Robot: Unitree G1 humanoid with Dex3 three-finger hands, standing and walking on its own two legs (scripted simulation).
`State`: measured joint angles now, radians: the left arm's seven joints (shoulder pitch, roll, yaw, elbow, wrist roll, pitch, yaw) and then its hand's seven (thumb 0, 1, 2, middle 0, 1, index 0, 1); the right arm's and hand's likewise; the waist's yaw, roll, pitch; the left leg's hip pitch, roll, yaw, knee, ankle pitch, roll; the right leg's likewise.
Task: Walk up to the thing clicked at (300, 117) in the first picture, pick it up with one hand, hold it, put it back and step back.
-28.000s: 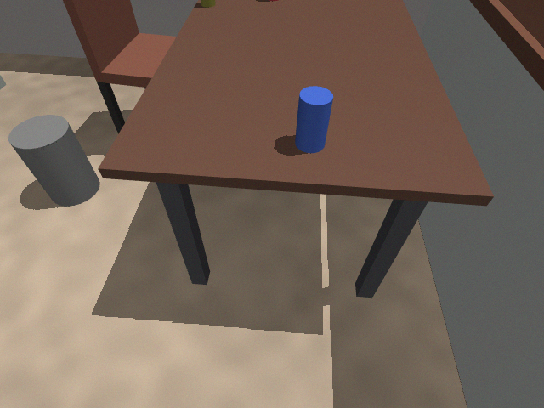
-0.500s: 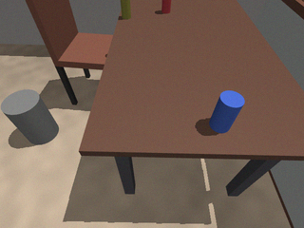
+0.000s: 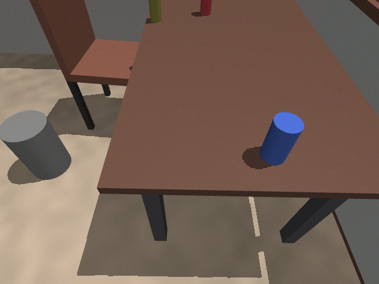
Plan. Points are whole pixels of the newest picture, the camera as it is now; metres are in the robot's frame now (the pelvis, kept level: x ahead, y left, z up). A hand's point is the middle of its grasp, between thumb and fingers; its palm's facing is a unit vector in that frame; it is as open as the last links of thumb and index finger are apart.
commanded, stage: stand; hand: right
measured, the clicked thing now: (279, 139) +0.45 -0.23 +0.01
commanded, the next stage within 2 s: step back in 0.66 s
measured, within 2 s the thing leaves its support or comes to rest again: neither
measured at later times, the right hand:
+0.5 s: hand out of the picture +0.07 -0.25 -0.16, palm faces -0.03 +0.94 -0.34, open 7.4 cm
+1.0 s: hand out of the picture +0.04 -0.26 -0.17, palm faces -0.02 +0.90 -0.43, open 7.4 cm
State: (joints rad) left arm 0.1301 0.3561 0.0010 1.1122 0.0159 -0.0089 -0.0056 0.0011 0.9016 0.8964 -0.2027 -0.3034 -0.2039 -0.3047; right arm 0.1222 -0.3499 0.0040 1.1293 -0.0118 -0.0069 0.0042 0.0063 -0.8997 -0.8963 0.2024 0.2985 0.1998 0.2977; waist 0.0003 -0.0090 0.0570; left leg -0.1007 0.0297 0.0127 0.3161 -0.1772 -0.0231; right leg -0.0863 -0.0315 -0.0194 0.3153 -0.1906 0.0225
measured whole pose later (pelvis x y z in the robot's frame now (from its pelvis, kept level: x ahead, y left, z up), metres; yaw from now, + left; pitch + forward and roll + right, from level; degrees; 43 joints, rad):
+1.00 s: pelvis -0.05 +0.03 -0.03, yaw +1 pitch -1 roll -1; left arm 0.04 0.40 0.05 0.92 0.03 0.05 0.00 0.00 0.90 0.90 -0.20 -0.30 -0.21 -0.30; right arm 0.11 -0.42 -0.06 0.96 0.00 0.04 0.02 0.00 -0.90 -0.90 0.20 0.30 0.20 0.30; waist -0.02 -0.02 0.16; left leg -0.30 -0.02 -0.02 0.71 -0.36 0.04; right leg -0.35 -0.07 0.00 0.67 -0.29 0.03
